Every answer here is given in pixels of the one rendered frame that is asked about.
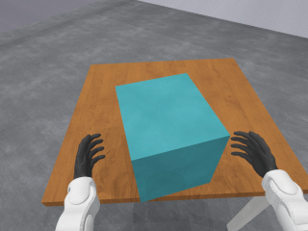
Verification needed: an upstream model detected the left robot forearm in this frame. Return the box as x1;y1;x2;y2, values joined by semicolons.
55;176;100;231

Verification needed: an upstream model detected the table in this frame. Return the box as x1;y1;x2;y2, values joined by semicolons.
41;58;308;231

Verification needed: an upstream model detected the right robot forearm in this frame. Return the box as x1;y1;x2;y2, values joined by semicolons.
261;169;308;231

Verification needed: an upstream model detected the robot left hand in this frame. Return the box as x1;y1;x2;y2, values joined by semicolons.
73;133;106;180

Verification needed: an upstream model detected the carton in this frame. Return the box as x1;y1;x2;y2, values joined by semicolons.
115;73;231;203

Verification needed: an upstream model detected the robot right hand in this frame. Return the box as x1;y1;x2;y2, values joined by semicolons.
230;131;278;178

